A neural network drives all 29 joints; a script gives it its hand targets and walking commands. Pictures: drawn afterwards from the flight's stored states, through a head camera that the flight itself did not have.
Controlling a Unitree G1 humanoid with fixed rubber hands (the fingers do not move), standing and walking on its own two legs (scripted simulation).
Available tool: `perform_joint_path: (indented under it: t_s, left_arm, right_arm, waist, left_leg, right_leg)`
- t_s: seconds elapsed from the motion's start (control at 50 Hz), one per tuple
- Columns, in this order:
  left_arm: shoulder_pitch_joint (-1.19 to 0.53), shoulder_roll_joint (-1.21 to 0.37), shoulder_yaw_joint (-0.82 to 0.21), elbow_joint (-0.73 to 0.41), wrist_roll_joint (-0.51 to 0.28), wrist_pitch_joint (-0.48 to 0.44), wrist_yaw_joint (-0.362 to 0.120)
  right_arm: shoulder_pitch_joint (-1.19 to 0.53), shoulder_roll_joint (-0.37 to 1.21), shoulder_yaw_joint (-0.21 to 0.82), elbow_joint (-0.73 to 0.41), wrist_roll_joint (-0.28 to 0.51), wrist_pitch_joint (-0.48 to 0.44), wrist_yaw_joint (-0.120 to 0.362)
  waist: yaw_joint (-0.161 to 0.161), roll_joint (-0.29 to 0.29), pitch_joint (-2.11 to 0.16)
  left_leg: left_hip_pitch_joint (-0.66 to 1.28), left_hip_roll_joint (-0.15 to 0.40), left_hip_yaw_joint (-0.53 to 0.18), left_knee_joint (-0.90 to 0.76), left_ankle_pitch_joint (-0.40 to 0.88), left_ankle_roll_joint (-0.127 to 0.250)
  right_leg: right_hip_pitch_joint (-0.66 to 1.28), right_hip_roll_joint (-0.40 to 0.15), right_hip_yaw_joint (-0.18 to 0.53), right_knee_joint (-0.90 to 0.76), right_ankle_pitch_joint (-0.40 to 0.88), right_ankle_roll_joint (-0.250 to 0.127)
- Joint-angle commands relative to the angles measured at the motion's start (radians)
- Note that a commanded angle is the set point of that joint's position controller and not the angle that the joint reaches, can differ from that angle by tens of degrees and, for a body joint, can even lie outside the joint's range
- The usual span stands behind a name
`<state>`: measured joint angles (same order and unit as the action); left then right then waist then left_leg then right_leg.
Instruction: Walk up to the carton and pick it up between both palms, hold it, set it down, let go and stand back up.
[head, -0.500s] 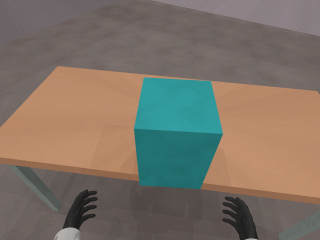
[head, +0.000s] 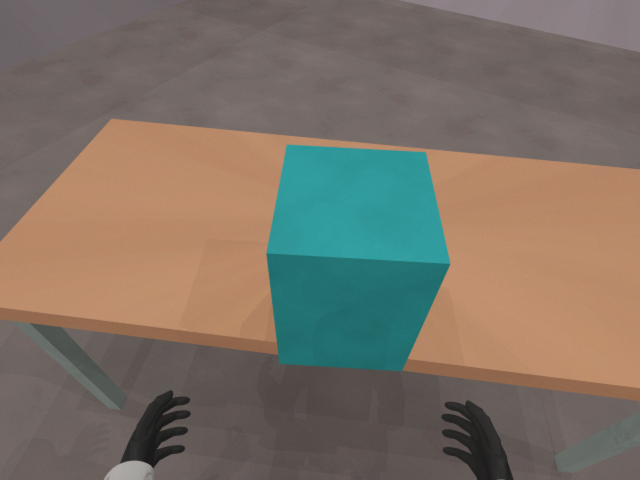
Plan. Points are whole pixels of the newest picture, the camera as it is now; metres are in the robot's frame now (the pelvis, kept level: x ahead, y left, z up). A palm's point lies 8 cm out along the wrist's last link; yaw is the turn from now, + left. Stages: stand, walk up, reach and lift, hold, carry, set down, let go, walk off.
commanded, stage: set down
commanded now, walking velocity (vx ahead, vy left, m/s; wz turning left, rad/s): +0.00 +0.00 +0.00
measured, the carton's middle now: (347, 264) +0.43 -0.01 +0.01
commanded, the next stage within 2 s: let go in 0.30 s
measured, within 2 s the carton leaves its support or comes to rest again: neither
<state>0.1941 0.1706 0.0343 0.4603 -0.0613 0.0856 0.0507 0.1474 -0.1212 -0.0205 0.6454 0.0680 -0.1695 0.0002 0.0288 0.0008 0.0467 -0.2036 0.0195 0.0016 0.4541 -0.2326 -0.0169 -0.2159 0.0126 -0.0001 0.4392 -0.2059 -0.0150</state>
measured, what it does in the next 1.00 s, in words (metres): stands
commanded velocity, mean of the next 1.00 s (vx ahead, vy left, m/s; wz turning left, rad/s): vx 0.00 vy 0.00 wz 0.00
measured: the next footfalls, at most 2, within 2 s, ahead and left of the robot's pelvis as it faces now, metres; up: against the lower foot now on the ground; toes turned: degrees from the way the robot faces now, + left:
none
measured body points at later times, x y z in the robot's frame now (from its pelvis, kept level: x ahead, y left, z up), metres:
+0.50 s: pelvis +0.00 +0.00 +0.00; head +0.02 +0.00 +0.45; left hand +0.17 +0.24 -0.08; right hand +0.19 -0.20 -0.09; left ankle +0.01 +0.13 -0.74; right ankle +0.02 -0.11 -0.74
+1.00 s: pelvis +0.00 -0.01 +0.00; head +0.00 +0.00 +0.45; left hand +0.15 +0.26 -0.10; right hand +0.18 -0.28 -0.08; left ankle +0.01 +0.13 -0.74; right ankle +0.02 -0.11 -0.74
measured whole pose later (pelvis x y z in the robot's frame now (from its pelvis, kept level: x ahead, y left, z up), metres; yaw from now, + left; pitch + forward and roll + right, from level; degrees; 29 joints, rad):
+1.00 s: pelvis +0.00 -0.01 +0.00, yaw +0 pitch -2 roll +0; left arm 0.20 0.26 0.03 0.67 -0.06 0.03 0.03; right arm 0.15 -0.30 -0.02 0.72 0.01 -0.05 0.00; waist 0.03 -0.03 0.02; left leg -0.18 0.02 0.00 0.45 -0.24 -0.02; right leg -0.21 0.01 0.00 0.48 -0.24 -0.01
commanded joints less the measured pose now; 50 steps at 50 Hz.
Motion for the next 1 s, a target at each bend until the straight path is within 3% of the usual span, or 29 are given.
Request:
perform_joint_path:
  t_s: [0.0, 0.02, 0.06, 0.08, 0.12, 0.14, 0.16, 0.22, 0.3, 0.32, 0.4, 0.44, 0.46, 0.48, 0.5, 0.56, 0.62, 0.64, 0.7, 0.72, 0.74, 0.76, 0.84, 0.88, 0.9, 0.92, 0.94, 0.96, 0.98]
  left_arm:
    - [-0.102, 0.216, -0.008, -0.206, -0.015, -0.026, -0.016]
    - [-0.075, 0.202, -0.024, -0.037, 0.007, -0.006, -0.036]
    - [-0.111, 0.222, -0.017, -0.210, -0.016, -0.023, -0.023]
    - [-0.102, 0.187, -0.028, -0.059, 0.002, 0.007, -0.042]
    - [-0.064, 0.215, -0.006, -0.151, -0.001, -0.018, -0.039]
    - [-0.072, 0.177, -0.014, -0.122, 0.018, -0.007, -0.034]
    - [-0.032, 0.187, -0.013, -0.084, 0.013, 0.002, -0.038]
    - [-0.100, 0.172, -0.011, -0.146, 0.037, -0.001, -0.020]
    - [-0.045, 0.188, -0.029, -0.096, 0.043, 0.008, -0.023]
    - [-0.044, 0.171, -0.020, -0.104, 0.049, 0.006, -0.021]
    - [-0.047, 0.190, -0.018, -0.124, 0.042, 0.004, -0.027]
    - [-0.053, 0.168, -0.031, -0.113, 0.044, 0.000, -0.024]
    - [-0.050, 0.185, -0.023, -0.100, 0.047, 0.013, -0.028]
    - [-0.082, 0.184, -0.022, -0.119, 0.044, 0.012, -0.023]
    - [-0.068, 0.187, -0.015, -0.091, 0.040, 0.006, -0.027]
    - [-0.085, 0.177, -0.032, -0.086, 0.043, 0.012, -0.029]
    - [-0.071, 0.198, -0.027, -0.089, 0.031, 0.013, -0.040]
    - [-0.066, 0.193, -0.014, -0.087, 0.036, 0.008, -0.038]
    - [-0.066, 0.197, -0.016, -0.090, 0.026, 0.012, -0.040]
    - [-0.058, 0.211, -0.016, -0.103, 0.044, 0.009, -0.039]
    - [-0.023, 0.267, 0.075, 0.019, 0.105, -0.059, -0.024]
    - [0.020, 0.313, 0.072, 0.033, 0.108, -0.076, -0.021]
    - [-0.025, 0.279, 0.056, 0.077, 0.123, -0.109, -0.032]
    - [0.007, 0.268, 0.052, 0.090, 0.123, -0.120, -0.044]
    - [-0.043, 0.278, 0.050, 0.111, 0.128, -0.120, -0.044]
    - [0.015, 0.299, 0.056, 0.139, 0.127, -0.121, -0.047]
    - [-0.044, 0.337, 0.064, 0.135, 0.133, -0.126, -0.043]
    - [-0.009, 0.321, 0.055, 0.163, 0.127, -0.128, -0.055]
    - [-0.061, 0.293, 0.047, 0.154, 0.123, -0.128, -0.067]
  right_arm:
    - [-0.056, -0.111, -0.038, -0.167, -0.093, -0.052, -0.006]
    - [-0.047, -0.107, -0.034, -0.036, -0.123, -0.037, -0.016]
    - [-0.069, -0.097, -0.039, -0.137, -0.087, -0.047, -0.012]
    - [-0.044, -0.089, -0.037, -0.017, -0.114, -0.037, -0.021]
    - [-0.029, -0.090, -0.040, -0.052, -0.099, -0.058, -0.017]
    - [-0.039, -0.110, -0.038, -0.006, -0.098, -0.054, -0.015]
    - [-0.023, -0.100, -0.021, -0.032, -0.098, -0.057, -0.016]
    - [-0.059, -0.118, -0.041, 0.008, -0.092, -0.061, -0.002]
    - [-0.027, -0.137, -0.018, 0.039, -0.089, -0.064, 0.003]
    - [-0.031, -0.157, -0.035, 0.055, -0.088, -0.070, 0.009]
    - [-0.038, -0.147, -0.041, 0.024, -0.095, -0.080, 0.002]
    - [-0.053, -0.146, -0.046, 0.017, -0.096, -0.091, 0.005]
    - [-0.047, -0.166, -0.066, 0.014, -0.106, -0.087, -0.002]
    - [-0.062, -0.155, -0.068, 0.018, -0.105, -0.093, 0.003]
    - [-0.069, -0.157, -0.055, -0.001, -0.109, -0.095, -0.003]
    - [-0.065, -0.175, -0.059, 0.030, -0.108, -0.076, 0.003]
    - [-0.039, -0.144, -0.046, -0.001, -0.117, -0.067, -0.009]
    - [-0.047, -0.155, -0.036, 0.000, -0.117, -0.069, -0.001]
    - [-0.049, -0.158, -0.045, 0.013, -0.119, -0.075, -0.002]
    - [-0.045, -0.148, -0.043, 0.004, -0.131, -0.080, -0.004]
    - [0.034, -0.405, -0.070, 0.068, -0.130, 0.011, -0.022]
    - [-0.009, -0.346, -0.061, 0.034, -0.138, 0.042, -0.023]
    - [0.031, -0.356, -0.063, 0.052, -0.122, 0.090, -0.017]
    - [0.015, -0.371, -0.060, 0.041, -0.125, 0.091, -0.017]
    - [-0.006, -0.342, -0.044, 0.039, -0.131, 0.094, -0.011]
    - [0.016, -0.351, -0.044, 0.059, -0.124, 0.103, -0.011]
    - [-0.030, -0.354, -0.047, 0.029, -0.121, 0.102, -0.014]
    - [-0.038, -0.342, -0.049, 0.041, -0.118, 0.110, -0.002]
    - [-0.023, -0.364, -0.037, 0.042, -0.114, 0.101, -0.006]
  waist:
    - [-0.030, -0.040, -0.197]
    - [-0.051, -0.090, -0.112]
    - [-0.045, -0.027, -0.171]
    - [-0.056, -0.058, -0.091]
    - [-0.033, -0.044, -0.150]
    - [-0.038, 0.021, -0.115]
    - [-0.039, -0.039, -0.131]
    - [-0.042, 0.069, -0.123]
    - [-0.028, 0.054, -0.112]
    - [-0.039, 0.105, -0.118]
    - [-0.043, 0.022, -0.174]
    - [-0.043, 0.040, -0.183]
    - [-0.050, -0.017, -0.148]
    - [-0.042, 0.028, -0.166]
    - [-0.038, -0.029, -0.148]
    - [-0.049, 0.021, -0.144]
    - [-0.039, -0.045, -0.141]
    - [-0.038, -0.005, -0.150]
    - [-0.036, -0.023, -0.139]
    - [-0.033, -0.007, -0.128]
    - [0.014, 0.061, -0.222]
    - [-0.001, -0.012, -0.262]
    - [-0.010, -0.064, -0.157]
    - [0.009, -0.001, -0.135]
    - [-0.025, 0.039, -0.115]
    - [-0.003, 0.042, -0.131]
    - [-0.025, 0.098, -0.101]
    - [-0.010, 0.019, -0.117]
    - [-0.023, 0.060, -0.123]
  left_leg:
    - [0.124, -0.031, 0.072, -0.106, 0.109, 0.009]
    - [0.119, -0.035, 0.087, -0.111, 0.096, 0.012]
    - [0.114, -0.029, 0.079, -0.103, 0.118, 0.007]
    - [0.114, -0.034, 0.080, -0.114, 0.098, 0.007]
    - [0.147, -0.037, 0.086, -0.099, 0.166, -0.002]
    - [0.152, -0.022, 0.072, -0.103, 0.143, -0.006]
    - [0.158, -0.031, 0.082, -0.109, 0.157, -0.004]
    - [0.120, -0.004, 0.069, -0.118, 0.146, -0.016]
    - [0.130, -0.018, 0.077, -0.127, 0.232, -0.018]
    - [0.181, -0.013, 0.078, -0.124, 0.241, -0.033]
    - [0.199, -0.027, 0.073, -0.091, 0.240, -0.028]
    - [0.175, -0.028, 0.068, -0.102, 0.199, -0.022]
    - [0.174, -0.020, 0.077, -0.106, 0.200, -0.015]
    - [0.144, -0.016, 0.070, -0.101, 0.173, -0.005]
    - [0.145, -0.019, 0.073, -0.104, 0.172, 0.001]
    - [0.171, -0.016, 0.076, -0.109, 0.166, -0.017]
    - [0.149, -0.025, 0.085, -0.117, 0.139, -0.005]
    - [0.148, -0.019, 0.089, -0.115, 0.156, -0.005]
    - [0.173, -0.029, 0.089, -0.103, 0.171, -0.008]
    - [0.160, -0.026, 0.087, -0.103, 0.153, -0.004]
    - [0.029, 0.056, -0.059, -0.023, 0.248, 0.031]
    - [0.047, 0.066, -0.052, -0.013, 0.168, 0.051]
    - [-0.016, 0.050, -0.069, -0.032, 0.050, 0.047]
    - [-0.004, 0.056, -0.077, -0.044, -0.024, 0.051]
    - [-0.016, 0.046, -0.058, -0.029, 0.000, 0.047]
    - [0.006, 0.066, -0.084, -0.040, 0.024, 0.058]
    - [-0.029, 0.053, -0.068, -0.032, 0.026, 0.054]
    - [-0.028, 0.062, -0.070, -0.028, -0.002, 0.062]
    - [-0.045, 0.061, -0.068, -0.041, -0.025, 0.058]
  right_leg:
    - [0.108, -0.001, -0.033, -0.099, 0.050, 0.009]
    - [0.096, -0.008, -0.015, -0.122, 0.067, 0.014]
    - [0.117, -0.009, -0.024, -0.099, 0.091, 0.010]
    - [0.098, -0.007, -0.018, -0.110, 0.089, 0.018]
    - [0.094, -0.006, -0.031, -0.110, 0.149, 0.034]
    - [0.064, -0.005, -0.022, -0.114, 0.116, 0.017]
    - [0.099, 0.002, -0.024, -0.121, 0.120, 0.015]
    - [0.087, 0.006, -0.033, -0.093, 0.092, 0.000]
    - [0.146, 0.020, -0.041, -0.099, 0.161, 0.009]
    - [0.107, 0.019, -0.037, -0.104, 0.139, 0.004]
    - [0.107, 0.017, -0.043, -0.101, 0.163, 0.020]
    - [0.117, 0.018, -0.044, -0.088, 0.148, 0.009]
    - [0.107, 0.017, -0.046, -0.094, 0.134, 0.011]
    - [0.106, 0.015, -0.042, -0.084, 0.138, 0.007]
    - [0.123, 0.018, -0.049, -0.091, 0.126, 0.010]
    - [0.094, 0.020, -0.049, -0.093, 0.097, 0.002]
    - [0.102, 0.012, -0.043, -0.095, 0.089, 0.012]
    - [0.124, 0.010, -0.041, -0.093, 0.107, 0.007]
    - [0.094, 0.015, -0.051, -0.104, 0.109, 0.023]
    - [0.099, 0.009, -0.041, -0.102, 0.114, 0.016]
    - [0.133, -0.074, 0.071, 0.009, 0.159, -0.022]
    - [0.118, -0.090, 0.098, 0.001, 0.136, -0.026]
    - [0.060, -0.098, 0.105, -0.013, 0.031, -0.031]
    - [0.018, -0.091, 0.133, -0.032, -0.053, -0.036]
    - [0.015, -0.101, 0.137, -0.028, -0.030, -0.042]
    - [0.013, -0.104, 0.142, -0.042, -0.006, -0.038]
    - [0.007, -0.105, 0.144, -0.033, 0.000, -0.038]
    - [0.022, -0.104, 0.146, -0.033, 0.008, -0.040]
    - [0.043, -0.129, 0.163, -0.057, -0.010, -0.041]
